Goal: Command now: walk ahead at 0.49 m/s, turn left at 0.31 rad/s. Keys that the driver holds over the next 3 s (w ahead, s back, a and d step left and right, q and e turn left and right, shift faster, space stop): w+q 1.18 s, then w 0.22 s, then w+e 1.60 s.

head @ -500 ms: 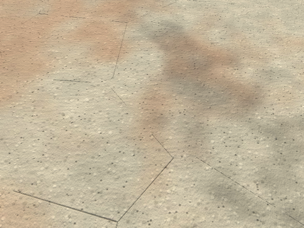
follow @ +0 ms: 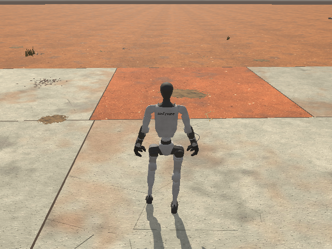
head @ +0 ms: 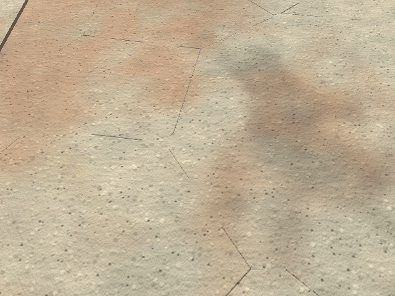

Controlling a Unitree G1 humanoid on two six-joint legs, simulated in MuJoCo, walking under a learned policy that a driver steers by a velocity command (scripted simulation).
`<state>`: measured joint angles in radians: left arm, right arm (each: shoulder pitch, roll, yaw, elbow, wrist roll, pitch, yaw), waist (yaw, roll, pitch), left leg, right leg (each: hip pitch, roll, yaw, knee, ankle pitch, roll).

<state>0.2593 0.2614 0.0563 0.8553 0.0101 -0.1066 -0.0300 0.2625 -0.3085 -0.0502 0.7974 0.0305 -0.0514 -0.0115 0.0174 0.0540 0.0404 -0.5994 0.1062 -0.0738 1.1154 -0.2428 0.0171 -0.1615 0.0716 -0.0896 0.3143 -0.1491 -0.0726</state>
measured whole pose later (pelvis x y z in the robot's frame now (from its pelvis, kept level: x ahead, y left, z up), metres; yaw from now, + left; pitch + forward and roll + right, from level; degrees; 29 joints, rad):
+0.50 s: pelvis +0.29 +0.08 +0.00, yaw +16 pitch +1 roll +0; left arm 0.17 0.31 0.04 0.78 0.00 -0.11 -0.01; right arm 0.27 -0.29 -0.06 0.67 0.00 -0.05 0.03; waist -0.01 -0.02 0.06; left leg -0.30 -0.10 -0.02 0.43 -0.15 0.10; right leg -0.51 -0.07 0.06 1.14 -0.33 0.00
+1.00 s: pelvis +0.58 +0.11 +0.00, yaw +33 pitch +1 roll -2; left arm 0.24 0.27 0.06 0.77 0.01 -0.10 -0.01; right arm 0.29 -0.32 -0.07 0.65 0.03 -0.01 -0.01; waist 0.02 0.05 0.02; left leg -0.56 0.05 -0.06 1.16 -0.32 0.01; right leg -0.22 0.03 -0.07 0.40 -0.20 -0.03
